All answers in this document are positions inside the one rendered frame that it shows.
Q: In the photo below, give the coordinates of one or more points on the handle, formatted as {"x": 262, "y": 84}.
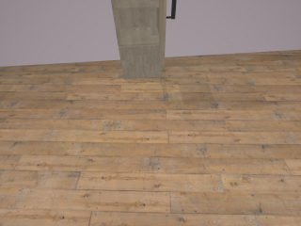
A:
{"x": 173, "y": 10}

